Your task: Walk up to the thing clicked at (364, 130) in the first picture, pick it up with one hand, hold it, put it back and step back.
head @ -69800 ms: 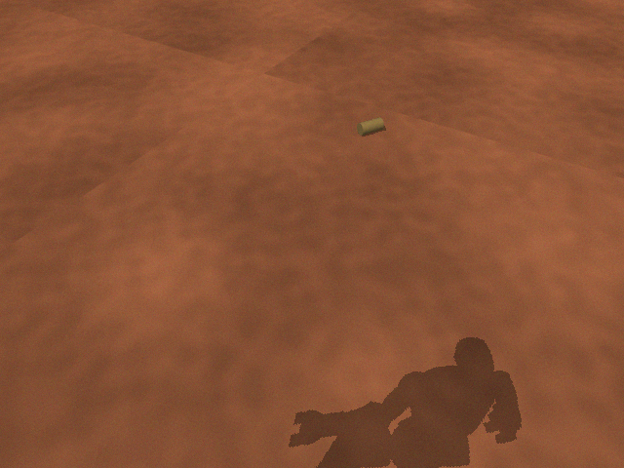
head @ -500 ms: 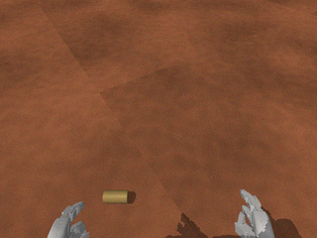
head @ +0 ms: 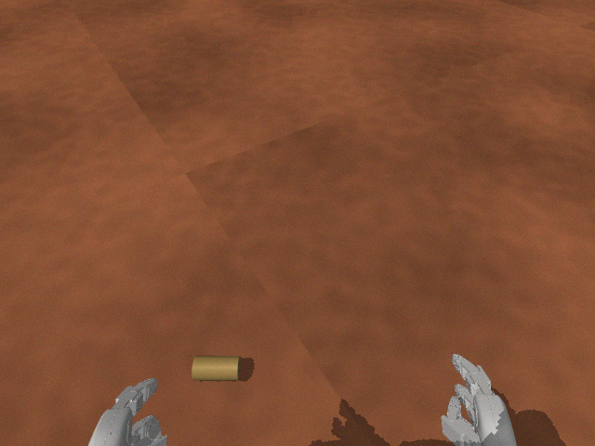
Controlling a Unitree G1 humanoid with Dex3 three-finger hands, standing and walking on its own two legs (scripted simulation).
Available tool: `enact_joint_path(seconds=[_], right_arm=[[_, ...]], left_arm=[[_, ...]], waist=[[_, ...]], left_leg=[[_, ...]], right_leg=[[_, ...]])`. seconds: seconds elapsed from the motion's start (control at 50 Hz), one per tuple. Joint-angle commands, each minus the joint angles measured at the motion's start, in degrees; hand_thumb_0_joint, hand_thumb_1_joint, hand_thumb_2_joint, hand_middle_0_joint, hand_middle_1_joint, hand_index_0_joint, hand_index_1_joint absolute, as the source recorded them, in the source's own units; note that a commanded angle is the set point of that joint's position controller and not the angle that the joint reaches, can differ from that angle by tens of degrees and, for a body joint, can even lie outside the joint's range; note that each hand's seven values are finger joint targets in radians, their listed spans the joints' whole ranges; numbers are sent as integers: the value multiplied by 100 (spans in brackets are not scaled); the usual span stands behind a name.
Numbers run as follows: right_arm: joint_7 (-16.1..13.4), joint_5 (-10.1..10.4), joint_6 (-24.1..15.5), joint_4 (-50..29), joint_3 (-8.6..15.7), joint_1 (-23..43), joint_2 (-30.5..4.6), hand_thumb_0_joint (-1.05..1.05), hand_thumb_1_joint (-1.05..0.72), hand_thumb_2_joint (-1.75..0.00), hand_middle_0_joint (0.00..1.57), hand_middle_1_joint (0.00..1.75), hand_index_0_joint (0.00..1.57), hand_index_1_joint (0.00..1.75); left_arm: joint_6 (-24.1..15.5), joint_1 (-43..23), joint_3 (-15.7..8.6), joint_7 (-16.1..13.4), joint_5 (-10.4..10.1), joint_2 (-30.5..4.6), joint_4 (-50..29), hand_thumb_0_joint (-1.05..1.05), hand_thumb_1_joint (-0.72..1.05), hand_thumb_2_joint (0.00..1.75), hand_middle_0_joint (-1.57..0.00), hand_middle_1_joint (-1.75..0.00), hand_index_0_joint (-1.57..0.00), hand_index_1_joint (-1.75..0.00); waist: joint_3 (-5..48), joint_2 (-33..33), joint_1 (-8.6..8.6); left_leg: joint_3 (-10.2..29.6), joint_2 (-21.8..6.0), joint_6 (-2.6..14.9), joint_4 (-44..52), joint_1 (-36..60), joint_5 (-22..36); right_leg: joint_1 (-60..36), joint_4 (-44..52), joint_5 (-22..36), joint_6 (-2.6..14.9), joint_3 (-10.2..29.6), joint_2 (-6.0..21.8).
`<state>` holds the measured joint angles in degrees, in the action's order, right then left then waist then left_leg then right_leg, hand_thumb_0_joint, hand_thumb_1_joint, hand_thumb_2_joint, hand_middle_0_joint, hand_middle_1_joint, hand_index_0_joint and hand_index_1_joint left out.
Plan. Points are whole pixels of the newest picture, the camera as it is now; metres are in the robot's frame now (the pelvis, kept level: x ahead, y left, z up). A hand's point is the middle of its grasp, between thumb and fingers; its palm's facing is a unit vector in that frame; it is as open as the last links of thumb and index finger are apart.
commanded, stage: home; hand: left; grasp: from above
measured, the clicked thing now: (217, 367) +0.48 +0.24 -0.68
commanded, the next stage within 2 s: stand in 0.10 s
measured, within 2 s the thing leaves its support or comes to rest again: neither
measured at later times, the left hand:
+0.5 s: hand out of the picture +0.10 +0.24 -0.11, palm faces +0.04 -0.94 -0.34, open 7.4 cm
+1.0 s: hand out of the picture +0.02 +0.24 -0.10, palm faces +0.05 -0.94 -0.34, open 7.4 cm
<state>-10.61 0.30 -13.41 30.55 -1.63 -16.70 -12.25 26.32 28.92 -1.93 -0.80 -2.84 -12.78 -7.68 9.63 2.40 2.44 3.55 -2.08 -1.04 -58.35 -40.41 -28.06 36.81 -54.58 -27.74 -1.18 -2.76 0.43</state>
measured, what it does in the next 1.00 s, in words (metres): rises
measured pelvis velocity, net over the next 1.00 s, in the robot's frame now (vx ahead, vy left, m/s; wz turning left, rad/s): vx -0.01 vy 0.00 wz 0.02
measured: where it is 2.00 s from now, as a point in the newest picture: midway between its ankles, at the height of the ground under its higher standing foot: outside the picture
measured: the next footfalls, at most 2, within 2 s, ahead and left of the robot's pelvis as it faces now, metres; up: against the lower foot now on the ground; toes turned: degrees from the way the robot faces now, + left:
none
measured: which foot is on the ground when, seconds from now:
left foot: down 0.00-1.00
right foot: down 0.00-1.00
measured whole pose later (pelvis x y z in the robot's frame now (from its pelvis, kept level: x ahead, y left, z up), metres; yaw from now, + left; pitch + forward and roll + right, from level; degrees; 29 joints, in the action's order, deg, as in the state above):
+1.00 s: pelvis -0.01 +0.00 +0.06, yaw +1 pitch -5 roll +0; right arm -1.2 -1.6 0.3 63.3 1.5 -8.8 -16.4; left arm 0.6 10.4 -2.2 -1.4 2.0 -16.5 64.9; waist -3.4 1.1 -1.1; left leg 2.1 0.0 -0.5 -23.5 -7.9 -11.1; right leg 5.7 -22.7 -12.4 -1.7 -2.3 2.6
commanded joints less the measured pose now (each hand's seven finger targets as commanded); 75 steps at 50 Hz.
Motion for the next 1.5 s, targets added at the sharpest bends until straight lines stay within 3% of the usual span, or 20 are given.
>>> enact_joint_path(seconds=[0.0,0.16,0.18,0.2,0.22,0.26,0.28,0.32,0.36,0.42,0.48,0.5,0.6,0.66,0.72,0.8,0.96,1.26,1.48], right_arm=[[-61,15,-323,-926,307,390,-711,0,-90,-90,20,30,20,30],[-68,16,-339,-944,303,402,-704,0,-90,-90,20,30,20,30],[273,-669,288,519,533,719,-1406,0,-90,-90,20,30,20,30],[446,-675,518,629,619,754,-1445,0,-90,-90,20,30,20,30],[546,-734,637,410,625,723,-1493,0,-90,-90,20,30,20,30],[770,-468,743,711,613,774,-1278,0,-90,-90,20,30,20,30],[854,-367,785,806,581,728,-1208,0,-90,-90,20,30,20,30],[943,-301,832,1000,621,815,-1198,0,-90,-90,20,30,20,30],[977,-335,905,1230,646,848,-1226,0,-90,-90,20,30,20,30],[968,-348,955,1498,659,903,-1320,0,-90,-90,20,30,20,30],[913,-330,1034,1739,632,874,-1336,0,-90,-90,20,30,20,30],[905,-316,1050,1832,637,934,-1366,0,-90,-90,20,30,20,30],[848,-256,1123,2240,610,832,-1405,0,-90,-90,20,30,20,30],[840,-209,1158,2461,583,819,-1414,0,-90,-90,20,30,20,30],[845,-191,1207,2606,574,854,-1446,0,-90,-90,20,30,20,30],[861,-180,1244,2758,555,936,-1451,0,-90,-90,20,30,20,30],[885,-180,1246,2959,512,985,-1479,0,-90,-90,20,30,20,30],[913,-160,1230,3099,444,1017,-1577,0,-90,-90,20,30,20,30],[911,-150,1196,3178,386,996,-1642,0,-90,-90,20,30,20,30]], left_arm=[[-318,-117,-277,-66,23,-576,-1115,0,90,90,-20,-30,-20,-30],[-308,-137,-299,-82,23,-580,-1158,0,90,90,-20,-30,-20,-30],[-1524,-1814,-311,-309,687,-1106,853,0,90,90,-20,-30,-20,-30],[-1909,-1197,-439,-277,708,-1203,1878,0,90,90,-20,-30,-20,-30],[-2083,-1175,-397,-231,677,-1219,2097,0,90,90,-20,-30,-20,-30],[-2310,-1317,-312,-190,705,-1284,2667,0,90,90,-20,-30,-20,-30],[-2322,-1534,-332,-163,652,-1282,2917,0,90,90,-20,-30,-20,-30],[-2376,-1722,-347,-162,590,-1257,3378,0,90,90,-20,-30,-20,-30],[-2446,-1857,-329,-174,578,-1198,3873,0,90,90,-20,-30,-20,-30],[-2575,-1806,-326,-178,560,-1115,4540,0,90,90,-20,-30,-20,-30],[-2627,-1896,-310,-169,527,-1108,5039,0,90,90,-20,-30,-20,-30],[-2639,-1781,-306,-172,524,-1123,5240,0,90,90,-20,-30,-20,-30],[-2686,-1795,-292,-185,480,-1290,5935,0,90,90,-20,-30,-20,-30],[-2689,-1829,-254,-194,456,-1310,6243,0,90,90,-20,-30,-20,-30],[-2688,-1877,-239,-195,467,-1398,6483,0,90,90,-20,-30,-20,-30],[-2694,-1893,-210,-184,488,-1397,6760,0,90,90,-20,-30,-20,-30],[-2709,-2032,-209,-155,464,-1502,7014,0,90,90,-20,-30,-20,-30],[-2721,-2215,-201,-102,420,-1604,7169,0,90,90,-20,-30,-20,-30],[-2741,-2373,-196,-74,394,-1646,7149,0,90,90,-20,-30,-20,-30]], waist=[[414,92,2],[430,59,-31],[-952,-190,-457],[-405,-497,-474],[-416,-419,-356],[-137,-307,-411],[-259,-559,-390],[-322,-533,-401],[-497,-284,-406],[-515,92,-468],[-727,129,-412],[-710,126,-470],[-789,-67,-361],[-887,-135,-342],[-1137,-187,-322],[-1270,-193,-341],[-1326,-173,-340],[-1280,-151,-325],[-1087,-176,-306]], left_leg=[[-100,185,156,959,631,1194],[-67,162,152,985,623,1139],[224,-37,411,1480,642,2383],[-42,52,501,1349,1069,2381],[130,37,528,1428,1222,2329],[79,103,480,1508,1570,2127],[-32,180,433,1599,1624,1724],[27,160,393,1734,1854,1654],[246,25,459,2152,1942,1435],[530,-175,503,2563,2115,1899],[590,-226,461,3006,2222,1852],[597,-248,443,3046,2371,1935],[414,-209,352,3315,2878,2368],[355,-213,315,3447,3069,2436],[381,-221,296,3731,3024,1944],[418,-247,256,3908,3058,1710],[428,-288,238,4121,3041,1632],[387,-343,220,4206,3049,1672],[325,-410,220,4141,3264,2255]], right_leg=[[-197,864,1126,110,-105,-184],[-202,856,1043,121,-131,-188],[-1318,1029,1106,286,264,248],[-1468,1276,1192,473,676,360],[-1231,1280,1359,576,772,295],[-1705,1315,1754,547,871,479],[-1642,1569,1447,492,919,546],[-1573,1788,1259,426,880,556],[-1572,1851,949,313,671,453],[-1979,1882,1413,210,445,354],[-2231,2150,1506,196,406,336],[-2318,2275,1557,212,390,368],[-2656,2868,2024,214,502,514],[-2796,3136,2125,190,534,568],[-2802,3367,1793,157,504,546],[-2830,3564,1555,144,489,556],[-2972,3759,1586,138,528,606],[-3027,3882,1582,176,572,635],[-3140,3867,2034,188,604,683]])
